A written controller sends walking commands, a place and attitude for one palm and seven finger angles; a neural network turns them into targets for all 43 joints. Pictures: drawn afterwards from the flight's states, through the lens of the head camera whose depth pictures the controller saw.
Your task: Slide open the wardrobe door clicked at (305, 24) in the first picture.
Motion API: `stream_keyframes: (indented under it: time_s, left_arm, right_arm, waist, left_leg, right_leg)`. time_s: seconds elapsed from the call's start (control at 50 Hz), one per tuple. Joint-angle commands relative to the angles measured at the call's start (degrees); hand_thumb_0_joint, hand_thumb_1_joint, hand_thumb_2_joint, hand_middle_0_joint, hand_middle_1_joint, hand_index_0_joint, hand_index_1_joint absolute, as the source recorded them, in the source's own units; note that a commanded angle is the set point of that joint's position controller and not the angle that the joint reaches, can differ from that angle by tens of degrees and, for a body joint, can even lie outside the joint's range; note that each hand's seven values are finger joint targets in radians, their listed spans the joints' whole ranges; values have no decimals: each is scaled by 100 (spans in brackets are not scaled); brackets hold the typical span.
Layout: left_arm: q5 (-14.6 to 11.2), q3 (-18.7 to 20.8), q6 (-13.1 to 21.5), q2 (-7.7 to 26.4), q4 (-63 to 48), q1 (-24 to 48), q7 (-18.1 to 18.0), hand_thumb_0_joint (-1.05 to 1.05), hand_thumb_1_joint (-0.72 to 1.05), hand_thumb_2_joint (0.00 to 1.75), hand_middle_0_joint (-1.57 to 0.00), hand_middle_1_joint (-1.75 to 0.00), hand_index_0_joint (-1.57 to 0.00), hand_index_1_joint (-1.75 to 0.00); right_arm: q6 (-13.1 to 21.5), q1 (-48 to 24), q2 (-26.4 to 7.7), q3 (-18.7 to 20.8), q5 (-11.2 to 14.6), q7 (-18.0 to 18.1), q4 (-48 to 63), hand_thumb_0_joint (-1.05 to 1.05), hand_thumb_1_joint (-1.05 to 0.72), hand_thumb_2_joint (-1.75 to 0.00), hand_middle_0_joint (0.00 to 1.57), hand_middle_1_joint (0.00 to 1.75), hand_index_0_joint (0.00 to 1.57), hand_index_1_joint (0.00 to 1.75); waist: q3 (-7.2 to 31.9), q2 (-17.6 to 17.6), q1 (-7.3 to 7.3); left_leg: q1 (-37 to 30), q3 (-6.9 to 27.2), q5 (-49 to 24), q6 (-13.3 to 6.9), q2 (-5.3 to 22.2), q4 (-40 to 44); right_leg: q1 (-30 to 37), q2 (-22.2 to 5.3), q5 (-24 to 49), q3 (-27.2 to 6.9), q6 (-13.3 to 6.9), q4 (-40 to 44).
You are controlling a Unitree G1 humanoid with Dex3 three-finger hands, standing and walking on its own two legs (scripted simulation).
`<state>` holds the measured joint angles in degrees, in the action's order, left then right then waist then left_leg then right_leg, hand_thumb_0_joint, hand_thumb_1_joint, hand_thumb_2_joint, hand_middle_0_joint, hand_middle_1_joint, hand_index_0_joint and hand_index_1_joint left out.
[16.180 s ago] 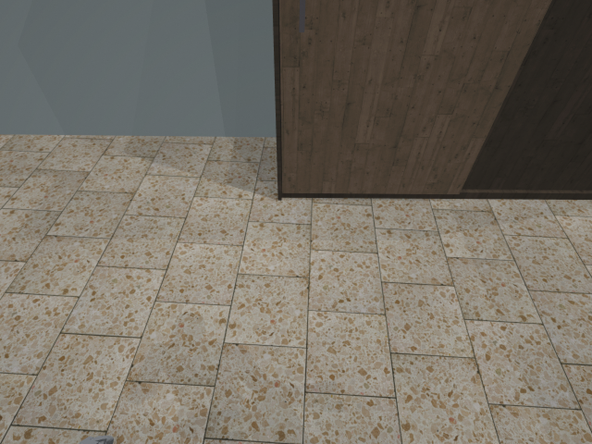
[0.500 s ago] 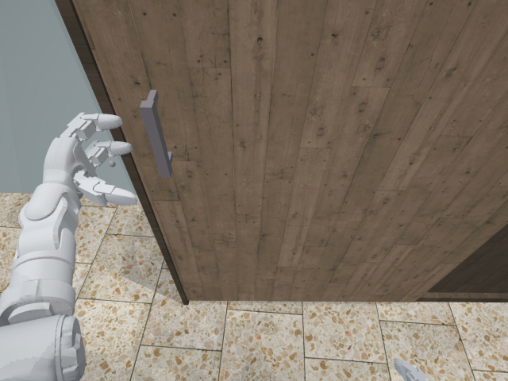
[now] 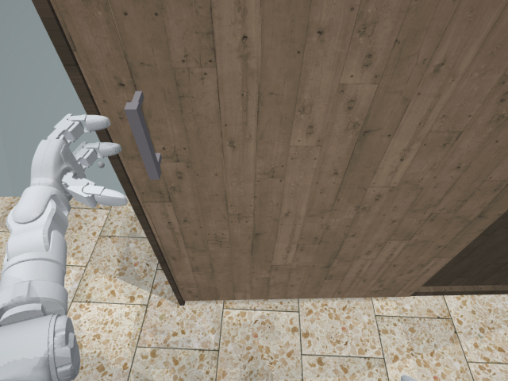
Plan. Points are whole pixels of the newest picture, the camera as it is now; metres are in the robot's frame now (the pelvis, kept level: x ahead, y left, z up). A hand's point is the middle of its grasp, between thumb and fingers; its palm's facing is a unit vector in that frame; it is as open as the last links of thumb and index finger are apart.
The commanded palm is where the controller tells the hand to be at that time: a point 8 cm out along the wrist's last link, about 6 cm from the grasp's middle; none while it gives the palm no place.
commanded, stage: move the hooked fingers beside the handle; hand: left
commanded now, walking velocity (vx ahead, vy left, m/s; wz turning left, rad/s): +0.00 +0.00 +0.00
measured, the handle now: (147, 137) +0.47 +0.19 +0.13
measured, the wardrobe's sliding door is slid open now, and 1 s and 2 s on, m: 0.00 0.00 0.00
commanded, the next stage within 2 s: feel for the door with the fingertips in 0.04 s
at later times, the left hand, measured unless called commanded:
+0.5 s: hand (121, 163) +0.41 +0.21 +0.13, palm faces +0.02 -1.00 +0.01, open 14.0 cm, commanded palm +0.38 +0.26 +0.13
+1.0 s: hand (128, 156) +0.42 +0.20 +0.14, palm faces +0.05 -1.00 +0.00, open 14.0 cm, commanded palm +0.40 +0.25 +0.13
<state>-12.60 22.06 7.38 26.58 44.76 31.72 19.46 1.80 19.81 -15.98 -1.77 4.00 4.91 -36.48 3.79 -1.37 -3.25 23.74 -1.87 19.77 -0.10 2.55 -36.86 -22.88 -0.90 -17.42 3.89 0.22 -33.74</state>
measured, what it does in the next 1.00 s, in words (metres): stands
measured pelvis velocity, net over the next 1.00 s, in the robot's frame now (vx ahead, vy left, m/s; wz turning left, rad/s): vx -0.01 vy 0.00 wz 0.01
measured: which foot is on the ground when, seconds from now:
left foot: down 0.00-1.00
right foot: down 0.00-1.00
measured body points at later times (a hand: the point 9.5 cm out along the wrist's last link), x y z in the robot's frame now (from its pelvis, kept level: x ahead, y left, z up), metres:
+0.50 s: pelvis +0.00 +0.00 +0.00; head +0.03 +0.01 +0.45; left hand +0.40 +0.27 +0.13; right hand +0.11 -0.25 -0.10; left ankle -0.01 +0.12 -0.73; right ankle -0.01 -0.12 -0.73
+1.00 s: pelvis -0.01 +0.00 +0.00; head +0.02 +0.00 +0.45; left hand +0.41 +0.26 +0.14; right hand +0.08 -0.27 -0.11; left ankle -0.01 +0.12 -0.73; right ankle -0.01 -0.12 -0.73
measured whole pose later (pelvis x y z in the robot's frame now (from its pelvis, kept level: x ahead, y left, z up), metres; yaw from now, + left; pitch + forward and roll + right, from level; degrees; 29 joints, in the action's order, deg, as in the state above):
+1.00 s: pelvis -0.01 +0.00 +0.00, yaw +0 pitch +6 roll -1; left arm -10.6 17.4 7.8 22.4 46.8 36.9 13.4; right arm 1.8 18.3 -15.7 -1.5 3.6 4.2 -37.5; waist 3.4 -1.3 -3.2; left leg 23.9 -1.5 19.2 0.1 2.3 -36.9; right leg -23.1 -1.1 -17.3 4.1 0.0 -34.3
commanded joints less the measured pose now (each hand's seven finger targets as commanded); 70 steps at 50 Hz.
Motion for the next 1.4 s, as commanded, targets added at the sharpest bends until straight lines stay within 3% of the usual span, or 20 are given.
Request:
stream_keyframes:
  time_s: [0.0, 0.04, 0.1, 0.14, 0.3, 0.38, 0.48, 0.52, 0.56, 0.76, 0.82, 0.9, 1.02, 1.08, 1.12, 1.18, 1.2, 1.26, 1.3, 1.38]
  left_arm:
    - [-133, 341, 400, 1679, -1389, 2346, 30, 0, -50, 30, -30, -120, -30, -120]
    - [-147, 345, 399, 1587, -1430, 2103, 50, 0, -50, 30, -30, -120, -30, -120]
    - [-162, 415, 373, 1749, -1127, 2251, 70, 0, -50, 30, -30, -120, -30, -120]
    - [-138, 223, 396, 1543, -1345, 2388, 107, 0, -50, 30, -30, -120, -30, -120]
    - [-140, -19, 330, 1238, -1235, 2577, -82, 0, -50, 30, -30, -120, -30, -120]
    - [-68, -212, 370, 953, -1607, 2638, -281, 0, -50, 30, -30, -120, -30, -120]
    - [-58, -284, 250, 677, -1762, 2257, -544, 0, -50, 30, -30, -120, -30, -120]
    - [41, -109, 234, 925, -1869, 2388, -682, 0, -50, 30, -30, -120, -30, -120]
    - [88, -179, 222, 814, -1978, 2408, -760, 0, -50, 30, -30, -120, -30, -120]
    - [91, -241, 258, 796, -1415, 2635, -651, 0, -50, 30, -30, -120, -30, -120]
    - [87, -334, 340, 730, -1387, 2927, -601, 0, -50, 30, -30, -120, -30, -120]
    - [83, -377, 439, 754, -1149, 3121, -564, 0, -50, 30, -30, -120, -30, -120]
    - [135, -135, 569, 1074, -970, 3254, -593, 0, -50, 30, -30, -120, -30, -120]
    - [122, -233, 614, 961, -849, 3405, -542, 0, -50, 30, -30, -120, -30, -120]
    - [111, -22, 626, 1226, -595, 3343, -538, 0, -50, 30, -30, -120, -30, -120]
    - [146, -215, 683, 1114, -377, 3779, -475, 0, -50, 30, -30, -120, -30, -120]
    - [145, -149, 702, 1201, -275, 3755, -476, 0, -50, 30, -30, -120, -30, -120]
    - [152, -90, 763, 1253, -285, 3624, -420, 0, -50, 30, -30, -120, -30, -120]
    - [92, -24, 754, 1273, -135, 3413, -398, 0, -50, 30, -30, -120, -30, -120]
    - [99, -5, 765, 1296, -381, 3407, -395, 0, -50, 30, -30, -120, -30, -120]
  right_arm:
    - [236, -28, -856, 318, -39, 58, 698, 0, -90, -90, 20, 30, 20, 30]
    - [243, -68, -817, 312, -31, 43, 741, 0, -90, -90, 20, 30, 20, 30]
    - [220, -37, -874, 302, -26, 62, 692, 0, -90, -90, 20, 30, 20, 30]
    - [244, -102, -830, 300, -17, 54, 749, 0, -90, -90, 20, 30, 20, 30]
    - [258, -71, -843, 289, -37, 41, 679, 0, -90, -90, 20, 30, 20, 30]
    - [274, -176, -760, 287, -43, -11, 728, 0, -90, -90, 20, 30, 20, 30]
    - [273, -217, -726, 298, -50, -64, 748, 0, -90, -90, 20, 30, 20, 30]
    - [242, -218, -748, 300, -66, -63, 746, 0, -90, -90, 20, 30, 20, 30]
    - [241, -247, -702, 297, -70, -74, 749, 0, -90, -90, 20, 30, 20, 30]
    - [196, -224, -735, 276, -52, -13, 646, 0, -90, -90, 20, 30, 20, 30]
    - [221, -165, -735, 293, -58, -19, 602, 0, -90, -90, 20, 30, 20, 30]
    - [206, -82, -766, 307, -60, -23, 537, 0, -90, -90, 20, 30, 20, 30]
    - [176, -23, -793, 316, -75, -54, 522, 0, -90, -90, 20, 30, 20, 30]
    - [179, -5, -777, 312, -66, -53, 503, 0, -90, -90, 20, 30, 20, 30]
    - [161, 30, -820, 306, -69, -44, 479, 0, -90, -90, 20, 30, 20, 30]
    - [169, 43, -806, 275, -61, -26, 447, 0, -90, -90, 20, 30, 20, 30]
    - [171, 103, -838, 285, -73, -21, 440, 0, -90, -90, 20, 30, 20, 30]
    - [188, 106, -820, 289, -71, -34, 470, 0, -90, -90, 20, 30, 20, 30]
    - [183, 153, -844, 294, -73, -41, 477, 0, -90, -90, 20, 30, 20, 30]
    - [191, 130, -838, 312, -70, -53, 507, 0, -90, -90, 20, 30, 20, 30]
  waist:
    - [1697, -167, 21]
    - [1735, -359, 63]
    - [1437, 58, -14]
    - [1615, -357, -11]
    - [1624, -158, -55]
    - [1759, -478, -15]
    - [1711, -139, 47]
    - [1707, -94, 66]
    - [1736, -271, 73]
    - [1415, -19, -32]
    - [1585, -237, -60]
    - [1606, -65, -111]
    - [1793, -137, -72]
    - [1687, -207, -122]
    - [1591, 35, -121]
    - [1384, -182, -224]
    - [1441, 30, -225]
    - [1690, -239, -148]
    - [1641, 97, -130]
    - [1789, -178, -96]
  left_leg:
    - [-810, 189, -1855, -197, -227, 384]
    - [-888, 161, -1956, -191, -240, 378]
    - [-640, 179, -1646, -208, -216, 400]
    - [-818, 163, -1719, -194, -242, 393]
    - [-845, 250, -1694, -179, -232, 330]
    - [-1050, 283, -1861, -129, -219, 343]
    - [-1001, 276, -2103, -105, -186, 382]
    - [-955, 277, -2104, -124, -186, 414]
    - [-1021, 240, -2086, -112, -201, 421]
    - [-799, 183, -1598, -149, -224, 497]
    - [-978, 216, -1725, -151, -228, 424]
    - [-892, 217, -1669, -168, -236, 391]
    - [-800, 173, -1671, -184, -261, 363]
    - [-793, 166, -1574, -177, -260, 363]
    - [-613, 163, -1403, -202, -258, 376]
    - [-531, 194, -1069, -186, -267, 402]
    - [-507, 214, -1096, -208, -259, 371]
    - [-566, 190, -1173, -188, -272, 357]
    - [-463, 192, -1161, -209, -259, 335]
    - [-585, 188, -1257, -188, -250, 338]
  right_leg:
    - [758, 176, 1968, -158, -152, 243]
    - [745, 187, 2091, -184, -145, 247]
    - [661, 180, 1834, -159, -129, 279]
    - [606, 182, 1863, -180, -139, 262]
    - [470, 184, 1712, -126, -157, 235]
    - [410, 188, 1736, -106, -170, 193]
    - [569, 200, 1956, -59, -150, 166]
    - [629, 195, 1959, -75, -149, 162]
    - [637, 183, 1952, -103, -151, 185]
    - [607, 184, 1694, -141, -143, 306]
    - [525, 187, 1732, -148, -162, 281]
    - [516, 184, 1727, -152, -150, 268]
    - [643, 176, 1851, -209, -133, 233]
    - [515, 187, 1748, -199, -134, 256]
    - [571, 184, 1654, -220, -112, 284]
    - [299, 180, 1256, -218, -116, 322]
    - [342, 183, 1247, -206, -117, 304]
    - [415, 178, 1354, -234, -123, 266]
    - [466, 191, 1355, -213, -110, 268]
    - [423, 201, 1419, -217, -123, 231]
